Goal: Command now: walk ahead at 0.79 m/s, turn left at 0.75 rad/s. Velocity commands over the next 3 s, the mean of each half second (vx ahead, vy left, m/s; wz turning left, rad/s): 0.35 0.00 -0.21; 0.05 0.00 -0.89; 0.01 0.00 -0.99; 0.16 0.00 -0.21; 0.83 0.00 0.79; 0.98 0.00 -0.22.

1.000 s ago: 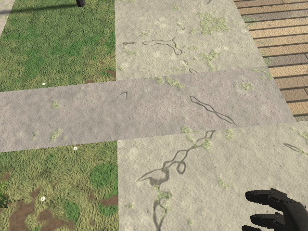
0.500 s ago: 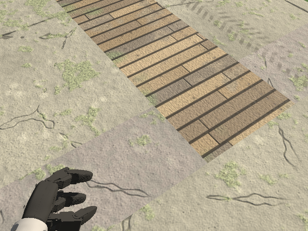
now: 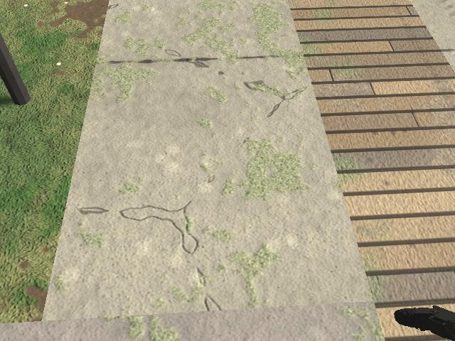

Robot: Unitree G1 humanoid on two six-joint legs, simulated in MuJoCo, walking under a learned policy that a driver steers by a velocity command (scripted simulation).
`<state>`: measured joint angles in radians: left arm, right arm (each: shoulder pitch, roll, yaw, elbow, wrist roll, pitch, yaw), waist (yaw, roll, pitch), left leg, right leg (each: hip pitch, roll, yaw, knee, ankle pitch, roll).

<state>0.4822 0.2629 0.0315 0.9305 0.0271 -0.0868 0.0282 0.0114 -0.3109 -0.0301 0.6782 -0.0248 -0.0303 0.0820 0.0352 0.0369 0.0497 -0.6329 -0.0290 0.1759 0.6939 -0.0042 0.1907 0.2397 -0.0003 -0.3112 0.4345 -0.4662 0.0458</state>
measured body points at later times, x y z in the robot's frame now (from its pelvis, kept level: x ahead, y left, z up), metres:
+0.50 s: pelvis +0.30 -0.04 +0.00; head +0.33 -0.05 +0.45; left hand +0.38 +0.21 -0.12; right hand +0.41 -0.30 -0.12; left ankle +0.19 +0.02 -0.65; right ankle +0.41 -0.09 -0.71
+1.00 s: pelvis +0.38 -0.02 +0.04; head +0.40 -0.05 +0.49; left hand +0.63 +0.19 -0.06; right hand +0.36 -0.35 -0.07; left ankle +0.50 +0.09 -0.67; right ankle +0.41 -0.09 -0.70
